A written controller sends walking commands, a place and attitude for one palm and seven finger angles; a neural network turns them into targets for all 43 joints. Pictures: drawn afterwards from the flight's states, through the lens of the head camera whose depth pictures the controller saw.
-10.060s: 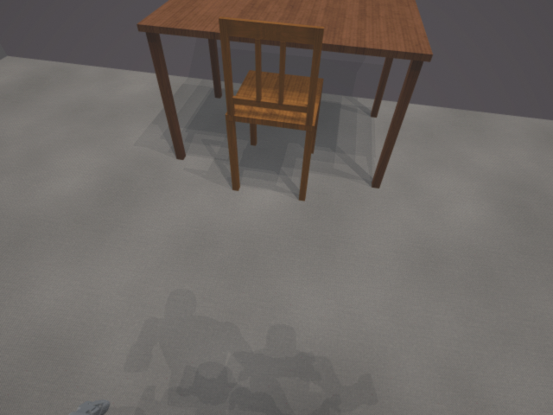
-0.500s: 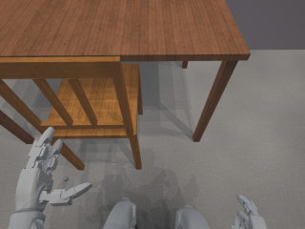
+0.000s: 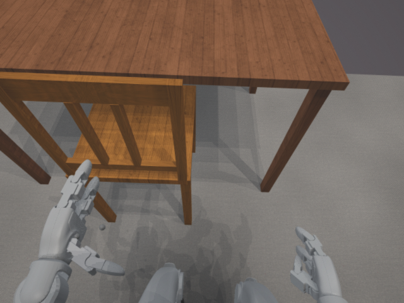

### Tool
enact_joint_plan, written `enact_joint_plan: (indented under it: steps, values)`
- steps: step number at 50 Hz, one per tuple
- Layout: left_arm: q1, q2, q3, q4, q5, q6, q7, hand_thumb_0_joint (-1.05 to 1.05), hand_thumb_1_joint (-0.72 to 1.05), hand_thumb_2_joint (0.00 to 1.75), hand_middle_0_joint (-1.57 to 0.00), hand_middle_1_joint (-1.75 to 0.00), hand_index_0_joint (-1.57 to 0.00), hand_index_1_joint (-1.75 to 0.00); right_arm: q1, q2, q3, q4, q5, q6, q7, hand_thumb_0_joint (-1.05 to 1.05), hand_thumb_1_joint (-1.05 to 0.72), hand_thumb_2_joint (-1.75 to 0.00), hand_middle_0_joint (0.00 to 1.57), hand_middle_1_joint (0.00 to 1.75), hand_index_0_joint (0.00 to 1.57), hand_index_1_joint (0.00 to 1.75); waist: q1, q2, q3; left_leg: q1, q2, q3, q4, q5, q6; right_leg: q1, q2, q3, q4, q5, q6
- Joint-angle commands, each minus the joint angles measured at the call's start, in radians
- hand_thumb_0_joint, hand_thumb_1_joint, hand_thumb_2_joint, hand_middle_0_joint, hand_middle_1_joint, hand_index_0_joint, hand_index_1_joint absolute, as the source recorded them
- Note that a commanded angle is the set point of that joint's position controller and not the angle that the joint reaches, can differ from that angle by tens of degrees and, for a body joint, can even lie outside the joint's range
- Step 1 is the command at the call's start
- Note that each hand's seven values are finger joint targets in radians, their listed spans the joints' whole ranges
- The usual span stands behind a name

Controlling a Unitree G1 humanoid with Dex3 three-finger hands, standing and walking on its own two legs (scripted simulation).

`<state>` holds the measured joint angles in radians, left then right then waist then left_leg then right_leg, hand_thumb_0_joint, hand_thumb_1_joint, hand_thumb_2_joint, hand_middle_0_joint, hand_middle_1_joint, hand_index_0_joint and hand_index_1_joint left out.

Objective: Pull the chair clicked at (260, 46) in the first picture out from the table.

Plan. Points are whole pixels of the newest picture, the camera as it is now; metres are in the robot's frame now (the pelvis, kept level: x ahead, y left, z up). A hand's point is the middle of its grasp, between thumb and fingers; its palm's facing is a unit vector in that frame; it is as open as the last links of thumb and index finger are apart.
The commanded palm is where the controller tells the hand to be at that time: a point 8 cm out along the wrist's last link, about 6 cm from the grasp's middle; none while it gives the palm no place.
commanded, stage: raise the hand toward the chair's back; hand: left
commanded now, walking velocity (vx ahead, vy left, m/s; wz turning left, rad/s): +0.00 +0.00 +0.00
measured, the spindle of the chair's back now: (90, 135) +0.46 +0.32 -0.02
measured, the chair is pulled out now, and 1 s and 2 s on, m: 0.00 0.00 0.00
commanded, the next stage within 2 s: aim the fingers beside a spindle in 0.64 s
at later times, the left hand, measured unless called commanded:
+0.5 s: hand (104, 207) +0.26 +0.20 +0.06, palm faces +0.09 -0.99 -0.07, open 17.0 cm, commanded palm +0.23 +0.25 +0.06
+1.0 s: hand (111, 211) +0.26 +0.19 +0.04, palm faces +0.06 -1.00 -0.05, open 17.0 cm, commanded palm +0.24 +0.24 +0.05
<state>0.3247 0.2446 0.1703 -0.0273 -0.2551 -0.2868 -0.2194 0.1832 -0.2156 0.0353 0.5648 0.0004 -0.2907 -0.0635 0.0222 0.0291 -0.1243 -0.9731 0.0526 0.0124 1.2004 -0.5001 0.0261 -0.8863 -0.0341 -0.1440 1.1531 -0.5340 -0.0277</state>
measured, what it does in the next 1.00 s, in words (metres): stands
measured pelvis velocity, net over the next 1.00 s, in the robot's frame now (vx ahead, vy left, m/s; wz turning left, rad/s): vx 0.00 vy -0.02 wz -0.01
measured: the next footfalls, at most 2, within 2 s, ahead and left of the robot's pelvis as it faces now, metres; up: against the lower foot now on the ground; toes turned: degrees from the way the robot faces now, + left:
none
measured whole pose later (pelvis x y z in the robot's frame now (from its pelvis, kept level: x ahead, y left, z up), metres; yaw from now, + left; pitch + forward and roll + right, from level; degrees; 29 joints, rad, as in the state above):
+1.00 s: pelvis +0.00 -0.02 -0.01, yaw +0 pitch +16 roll -2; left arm 0.18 0.26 0.25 0.12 -0.29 -0.33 -0.26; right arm 0.20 -0.26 0.01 0.61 0.01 -0.28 -0.07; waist 0.01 0.03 -0.12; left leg -0.99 0.07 0.01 1.21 -0.50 -0.01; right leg -0.92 -0.02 -0.14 1.19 -0.55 -0.06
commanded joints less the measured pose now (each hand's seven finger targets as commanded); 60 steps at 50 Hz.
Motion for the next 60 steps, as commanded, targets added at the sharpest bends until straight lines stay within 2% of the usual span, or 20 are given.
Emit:
enact_joint_plan:
  steps: [1,2,5,10,12,15,17,19,21,25,28,32,36,40,44,47,52,54,58,60]
  values:
    - [-0.122,0.162,0.149,-0.294,-0.042,-0.115,0.015,0.0,-0.5,0.3,-0.06,-0.08,-0.06,-0.08,0.002,-0.155,-0.076,-0.124,0.002,-0.06,-0.013,0.0,-0.9,-0.9,0.2,0.3,0.2,0.3,-0.003,0.072,-0.297,0.295,-0.041,-0.096,-0.208,0.236,-0.022,0.103,0.064,0.072,-0.149,0.196,0.0]
    - [-0.115,0.182,0.169,-0.292,-0.038,-0.125,0.028,0.0,-0.5,0.3,-0.06,-0.08,-0.06,-0.08,0.003,-0.158,-0.078,-0.116,-0.001,-0.059,-0.011,0.0,-0.9,-0.9,0.2,0.3,0.2,0.3,0.001,0.086,-0.304,0.3,-0.041,-0.097,-0.204,0.26,-0.022,0.103,0.066,0.072,-0.144,0.211,-0.001]
    - [-0.094,0.13,0.126,-0.235,-0.031,-0.128,0.03,0.0,-0.5,0.3,-0.06,-0.08,-0.06,-0.08,0.006,-0.157,-0.077,-0.106,-0.002,-0.055,0.0,0.0,-0.9,-0.9,0.2,0.3,0.2,0.3,-0.015,0.081,-0.27,0.296,-0.036,-0.097,-0.207,0.27,-0.026,0.088,0.066,0.064,-0.141,0.224,0.001]
    - [-0.057,0.104,0.086,-0.126,-0.031,-0.046,-0.025,0.0,-0.5,0.3,-0.06,-0.08,-0.06,-0.08,0.014,-0.173,-0.081,-0.114,0.015,-0.042,-0.001,0.0,-0.9,-0.9,0.2,0.3,0.2,0.3,-0.024,0.018,-0.231,0.245,-0.041,-0.08,-0.219,0.233,-0.021,0.129,0.063,0.073,-0.174,0.224,0.006]
    - [-0.056,0.133,0.115,-0.135,-0.038,-0.028,-0.031,0.0,-0.5,0.3,-0.06,-0.08,-0.06,-0.08,0.013,-0.176,-0.085,-0.121,0.018,-0.04,-0.006,0.0,-0.9,-0.9,0.2,0.3,0.2,0.3,-0.016,0.001,-0.248,0.247,-0.043,-0.077,-0.22,0.252,-0.019,0.156,0.065,0.077,-0.179,0.244,0.006]
    - [-0.11,0.163,0.158,-0.209,-0.051,-0.058,-0.012,0.0,-0.5,0.3,-0.06,-0.08,-0.06,-0.08,0.01,-0.171,-0.087,-0.123,0.01,-0.044,-0.007,0.0,-0.9,-0.9,0.2,0.3,0.2,0.3,-0.009,0.001,-0.289,0.262,-0.046,-0.071,-0.211,0.277,-0.019,0.176,0.061,0.086,-0.174,0.271,0.009]
    - [-0.122,0.188,0.191,-0.216,-0.049,-0.096,0.018,0.0,-0.5,0.3,-0.06,-0.08,-0.06,-0.08,0.011,-0.167,-0.085,-0.111,0.003,-0.045,-0.005,0.0,-0.9,-0.9,0.2,0.3,0.2,0.3,-0.003,0.007,-0.283,0.245,-0.048,-0.069,-0.199,0.287,-0.02,0.175,0.063,0.092,-0.164,0.277,0.006]
    - [-0.116,0.151,0.159,-0.217,-0.039,-0.132,0.036,0.0,-0.5,0.3,-0.06,-0.08,-0.06,-0.08,0.007,-0.159,-0.084,-0.106,0.0,-0.05,0.004,0.0,-0.9,-0.9,0.2,0.3,0.2,0.3,-0.007,0.054,-0.267,0.259,-0.045,-0.063,-0.193,0.291,-0.021,0.141,0.061,0.09,-0.153,0.276,0.005]
    - [-0.11,0.136,0.137,-0.191,-0.028,-0.148,0.041,0.0,-0.5,0.3,-0.06,-0.08,-0.06,-0.08,0.007,-0.163,-0.085,-0.099,-0.002,-0.05,0.011,0.0,-0.9,-0.9,0.2,0.3,0.2,0.3,-0.017,0.054,-0.256,0.249,-0.044,-0.063,-0.189,0.267,-0.021,0.122,0.06,0.09,-0.152,0.255,0.005]
    - [-0.073,0.124,0.102,-0.134,-0.021,-0.108,0.009,0.0,-0.5,0.3,-0.06,-0.08,-0.06,-0.08,0.009,-0.171,-0.084,-0.112,0.009,-0.042,0.01,0.0,-0.9,-0.9,0.2,0.3,0.2,0.3,-0.022,0.034,-0.237,0.207,-0.047,-0.052,-0.194,0.204,-0.015,0.142,0.056,0.111,-0.182,0.21,0.008]
    - [-0.08,0.145,0.121,-0.158,-0.032,-0.079,-0.01,0.0,-0.5,0.3,-0.06,-0.08,-0.06,-0.08,0.01,-0.171,-0.087,-0.121,0.015,-0.038,0.002,0.0,-0.9,-0.9,0.2,0.3,0.2,0.3,-0.02,-0.002,-0.269,0.21,-0.049,-0.048,-0.188,0.228,-0.012,0.187,0.052,0.128,-0.196,0.245,0.013]
    - [-0.124,0.175,0.17,-0.191,-0.044,-0.095,0.011,0.0,-0.5,0.3,-0.06,-0.08,-0.06,-0.08,0.003,-0.161,-0.082,-0.114,0.009,-0.038,-0.006,0.0,-0.9,-0.9,0.2,0.3,0.2,0.3,-0.014,-0.007,-0.27,0.196,-0.051,-0.048,-0.173,0.237,-0.013,0.199,0.052,0.144,-0.197,0.249,0.015]
    - [-0.135,0.134,0.133,-0.166,-0.04,-0.138,0.023,0.0,-0.5,0.3,-0.06,-0.08,-0.06,-0.08,-0.006,-0.155,-0.078,-0.101,0.006,-0.047,0.0,0.0,-0.9,-0.9,0.2,0.3,0.2,0.3,-0.026,0.009,-0.229,0.184,-0.05,-0.048,-0.165,0.199,-0.015,0.155,0.05,0.148,-0.197,0.201,0.014]
    - [-0.153,0.15,0.14,-0.067,-0.034,-0.124,-0.005,0.0,-0.5,0.3,-0.06,-0.08,-0.06,-0.08,-0.004,-0.164,-0.077,-0.092,0.011,-0.044,-0.002,0.0,-0.9,-0.9,0.2,0.3,0.2,0.3,-0.036,-0.042,-0.197,0.115,-0.05,-0.044,-0.142,0.15,-0.014,0.145,0.04,0.183,-0.215,0.138,0.019]
    - [-0.23,0.177,0.156,-0.053,-0.048,-0.106,-0.038,0.0,-0.5,0.3,-0.06,-0.08,-0.06,-0.08,-0.009,-0.167,-0.074,-0.099,0.02,-0.046,-0.011,0.0,-0.9,-0.9,0.2,0.3,0.2,0.3,-0.029,-0.014,-0.212,0.099,-0.051,-0.036,-0.129,0.131,-0.013,0.153,0.031,0.215,-0.23,0.093,0.019]
    - [-0.271,0.2,0.184,-0.095,-0.058,-0.121,-0.034,0.0,-0.5,0.3,-0.06,-0.08,-0.06,-0.08,-0.007,-0.169,-0.075,-0.097,0.012,-0.053,-0.016,0.0,-0.9,-0.9,0.2,0.3,0.2,0.3,-0.02,-0.009,-0.287,0.116,-0.049,-0.04,-0.116,0.176,-0.011,0.183,0.035,0.212,-0.204,0.154,0.02]
    - [-0.279,0.192,0.185,-0.063,-0.049,-0.149,-0.017,0.0,-0.5,0.3,-0.06,-0.08,-0.06,-0.08,-0.002,-0.169,-0.078,-0.081,0.009,-0.06,-0.011,0.0,-0.9,-0.9,0.2,0.3,0.2,0.3,-0.017,0.022,-0.293,0.136,-0.048,-0.047,-0.123,0.186,-0.012,0.143,0.044,0.181,-0.174,0.172,0.013]
    - [-0.26,0.143,0.126,-0.04,-0.039,-0.141,-0.02,0.0,-0.5,0.3,-0.06,-0.08,-0.06,-0.08,-0.001,-0.171,-0.079,-0.085,0.012,-0.058,-0.005,0.0,-0.9,-0.9,0.2,0.3,0.2,0.3,-0.027,0.03,-0.275,0.149,-0.049,-0.048,-0.134,0.171,-0.011,0.111,0.045,0.162,-0.169,0.165,0.014]
    - [-0.286,0.142,0.112,0.008,-0.025,-0.11,-0.019,0.0,-0.5,0.3,-0.06,-0.08,-0.06,-0.08,0.005,-0.181,-0.08,-0.089,0.014,-0.052,-0.006,0.0,-0.9,-0.9,0.2,0.3,0.2,0.3,-0.034,-0.008,-0.257,0.129,-0.048,-0.054,-0.144,0.135,-0.01,0.086,0.045,0.149,-0.169,0.129,0.015]
    - [-0.328,0.164,0.136,0.005,-0.024,-0.107,-0.009,0.0,-0.5,0.3,-0.06,-0.08,-0.06,-0.08,0.004,-0.183,-0.08,-0.089,0.012,-0.048,-0.007,0.0,-0.9,-0.9,0.2,0.3,0.2,0.3,-0.033,-0.021,-0.267,0.12,-0.048,-0.055,-0.143,0.124,-0.01,0.083,0.045,0.148,-0.166,0.114,0.015]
